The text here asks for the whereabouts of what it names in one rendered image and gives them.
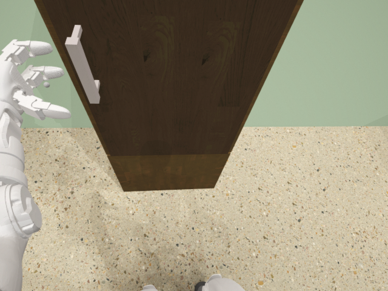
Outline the cupboard door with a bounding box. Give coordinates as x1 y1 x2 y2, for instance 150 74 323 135
42 0 298 156

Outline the robot right shin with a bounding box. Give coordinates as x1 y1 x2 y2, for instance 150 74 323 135
206 274 222 283

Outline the robot left upper arm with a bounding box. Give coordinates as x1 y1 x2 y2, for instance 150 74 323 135
0 184 42 291

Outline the handle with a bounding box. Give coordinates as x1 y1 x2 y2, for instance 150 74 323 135
65 25 100 104

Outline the left robot hand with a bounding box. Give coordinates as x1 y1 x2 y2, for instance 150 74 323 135
0 39 71 121

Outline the right robot thigh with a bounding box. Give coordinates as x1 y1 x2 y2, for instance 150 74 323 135
202 278 245 291

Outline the left robot forearm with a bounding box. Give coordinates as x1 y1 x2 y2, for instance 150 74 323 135
0 101 28 189

